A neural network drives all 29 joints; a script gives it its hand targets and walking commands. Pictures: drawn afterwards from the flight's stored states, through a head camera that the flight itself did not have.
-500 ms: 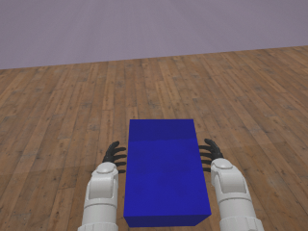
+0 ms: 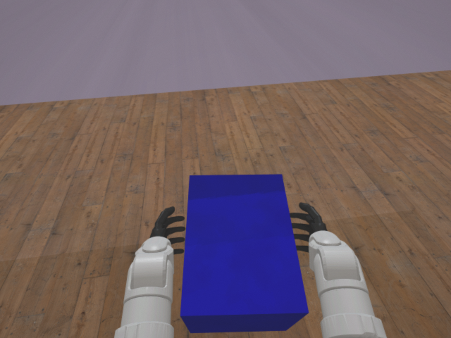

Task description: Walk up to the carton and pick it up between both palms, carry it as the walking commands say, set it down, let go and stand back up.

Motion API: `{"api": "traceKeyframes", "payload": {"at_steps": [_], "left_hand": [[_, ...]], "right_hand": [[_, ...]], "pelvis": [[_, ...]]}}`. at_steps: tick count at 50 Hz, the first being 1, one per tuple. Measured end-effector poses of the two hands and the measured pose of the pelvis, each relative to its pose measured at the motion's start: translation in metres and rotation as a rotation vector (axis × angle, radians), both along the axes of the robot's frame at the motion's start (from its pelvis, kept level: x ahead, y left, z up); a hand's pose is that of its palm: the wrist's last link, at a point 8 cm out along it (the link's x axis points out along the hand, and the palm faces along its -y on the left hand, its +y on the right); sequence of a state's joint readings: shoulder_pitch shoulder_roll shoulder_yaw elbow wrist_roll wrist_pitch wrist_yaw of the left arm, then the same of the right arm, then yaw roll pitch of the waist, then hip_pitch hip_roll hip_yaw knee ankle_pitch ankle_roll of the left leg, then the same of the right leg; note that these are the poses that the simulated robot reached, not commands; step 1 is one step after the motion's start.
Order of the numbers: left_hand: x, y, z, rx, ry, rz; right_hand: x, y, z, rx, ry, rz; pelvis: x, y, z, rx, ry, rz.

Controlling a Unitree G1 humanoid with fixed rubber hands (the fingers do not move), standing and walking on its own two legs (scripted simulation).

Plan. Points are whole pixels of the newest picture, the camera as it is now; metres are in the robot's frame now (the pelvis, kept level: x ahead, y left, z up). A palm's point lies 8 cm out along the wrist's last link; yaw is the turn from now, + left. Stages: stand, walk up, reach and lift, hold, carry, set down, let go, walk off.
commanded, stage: hold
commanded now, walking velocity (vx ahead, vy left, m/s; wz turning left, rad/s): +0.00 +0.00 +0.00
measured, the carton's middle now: (237, 252) +0.33 +0.00 -0.03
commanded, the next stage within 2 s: carry in 1.14 s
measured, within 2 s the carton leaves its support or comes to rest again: neither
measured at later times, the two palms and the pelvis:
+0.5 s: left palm (161, 246) +0.29 +0.14 +0.05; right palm (318, 239) +0.30 -0.15 +0.05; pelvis +0.00 +0.00 +0.00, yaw +0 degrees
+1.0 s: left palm (161, 248) +0.29 +0.14 +0.04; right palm (319, 242) +0.29 -0.15 +0.05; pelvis +0.01 +0.00 +0.00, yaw +0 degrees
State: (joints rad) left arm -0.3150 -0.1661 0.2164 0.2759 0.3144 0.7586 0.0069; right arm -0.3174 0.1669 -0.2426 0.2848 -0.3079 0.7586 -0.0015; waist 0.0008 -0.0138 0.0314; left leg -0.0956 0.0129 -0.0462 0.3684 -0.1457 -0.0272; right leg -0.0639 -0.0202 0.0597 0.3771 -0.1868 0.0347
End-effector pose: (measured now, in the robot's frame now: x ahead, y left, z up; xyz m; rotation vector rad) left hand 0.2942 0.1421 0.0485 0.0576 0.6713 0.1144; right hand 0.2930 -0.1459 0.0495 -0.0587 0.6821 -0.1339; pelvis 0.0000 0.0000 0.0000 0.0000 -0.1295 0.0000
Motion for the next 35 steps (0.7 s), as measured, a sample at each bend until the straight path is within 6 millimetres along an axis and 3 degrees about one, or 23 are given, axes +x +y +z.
{"api": "traceKeyframes", "payload": {"at_steps": [35], "left_hand": [[-0.0011,-0.0016,-0.0038,0.005,0.014,-0.004]], "right_hand": [[0.0022,-0.0025,-0.0018,-0.002,-0.004,0.017]], "pelvis": [[0.0064,-0.0038,0.0013,0.000,0.010,-0.001]]}}
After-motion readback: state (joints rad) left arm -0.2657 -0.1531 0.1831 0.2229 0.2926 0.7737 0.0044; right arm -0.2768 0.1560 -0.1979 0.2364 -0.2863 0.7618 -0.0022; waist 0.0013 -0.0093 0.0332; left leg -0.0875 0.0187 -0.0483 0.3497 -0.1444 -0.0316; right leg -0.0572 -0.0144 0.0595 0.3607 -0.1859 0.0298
